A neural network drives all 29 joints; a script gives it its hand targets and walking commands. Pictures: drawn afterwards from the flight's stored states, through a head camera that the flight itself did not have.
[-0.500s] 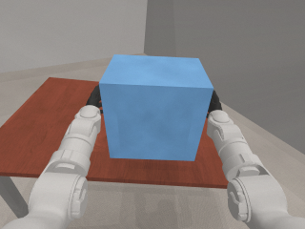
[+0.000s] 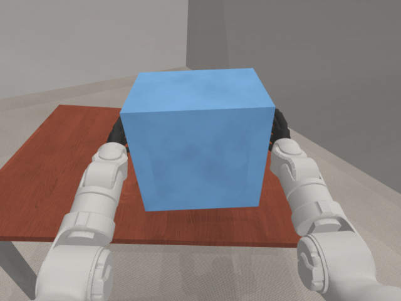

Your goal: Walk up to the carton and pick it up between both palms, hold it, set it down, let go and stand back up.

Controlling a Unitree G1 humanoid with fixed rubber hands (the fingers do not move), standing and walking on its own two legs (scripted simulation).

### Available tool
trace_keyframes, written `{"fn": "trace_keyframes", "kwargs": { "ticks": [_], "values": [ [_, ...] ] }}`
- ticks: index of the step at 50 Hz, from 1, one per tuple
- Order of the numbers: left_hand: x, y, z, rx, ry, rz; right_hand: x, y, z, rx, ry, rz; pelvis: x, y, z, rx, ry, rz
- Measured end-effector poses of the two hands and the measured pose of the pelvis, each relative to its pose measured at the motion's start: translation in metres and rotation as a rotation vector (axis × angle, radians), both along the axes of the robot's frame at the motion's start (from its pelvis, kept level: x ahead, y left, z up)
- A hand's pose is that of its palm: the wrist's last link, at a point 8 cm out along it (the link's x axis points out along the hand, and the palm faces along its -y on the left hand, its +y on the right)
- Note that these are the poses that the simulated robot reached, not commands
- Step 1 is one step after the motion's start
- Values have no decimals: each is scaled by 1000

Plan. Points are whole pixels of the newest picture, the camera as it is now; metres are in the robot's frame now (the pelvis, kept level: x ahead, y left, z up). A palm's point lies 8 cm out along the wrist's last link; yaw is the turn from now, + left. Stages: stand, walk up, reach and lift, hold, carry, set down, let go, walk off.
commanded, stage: reach and lift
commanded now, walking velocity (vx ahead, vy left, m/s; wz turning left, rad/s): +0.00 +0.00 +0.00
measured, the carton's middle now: (199, 139) +0.41 +0.02 +0.17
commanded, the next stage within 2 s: hold in 0.38 s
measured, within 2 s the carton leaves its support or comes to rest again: neither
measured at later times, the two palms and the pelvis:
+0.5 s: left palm (115, 144) +0.37 +0.18 +0.18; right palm (284, 144) +0.38 -0.15 +0.20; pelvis -0.01 +0.00 +0.00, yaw +0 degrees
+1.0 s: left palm (109, 142) +0.36 +0.18 +0.20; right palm (286, 139) +0.37 -0.15 +0.21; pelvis -0.01 +0.00 +0.00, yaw +0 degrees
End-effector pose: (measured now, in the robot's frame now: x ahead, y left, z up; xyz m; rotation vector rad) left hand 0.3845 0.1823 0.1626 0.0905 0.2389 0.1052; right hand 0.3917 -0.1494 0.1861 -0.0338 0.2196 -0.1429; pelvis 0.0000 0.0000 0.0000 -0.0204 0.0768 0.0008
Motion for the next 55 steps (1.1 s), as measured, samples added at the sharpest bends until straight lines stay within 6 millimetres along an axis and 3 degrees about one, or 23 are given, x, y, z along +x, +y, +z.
{"fn": "trace_keyframes", "kwargs": {
  "ticks": [15, 29, 55],
  "values": [
    [-11, -3, 13, -14, -14, -5, -15, -3, 10, 3, -17, -12, -5, 0, 0, 0, -33, 1],
    [-14, -1, 20, -10, -12, 4, -16, -2, 11, 15, -16, -6, -6, 0, 0, 0, -39, 1],
    [-31, 3, 37, -6, -33, 17, -28, 3, 30, 55, -40, 1, -10, 0, 0, 0, -67, 1]
  ]
}}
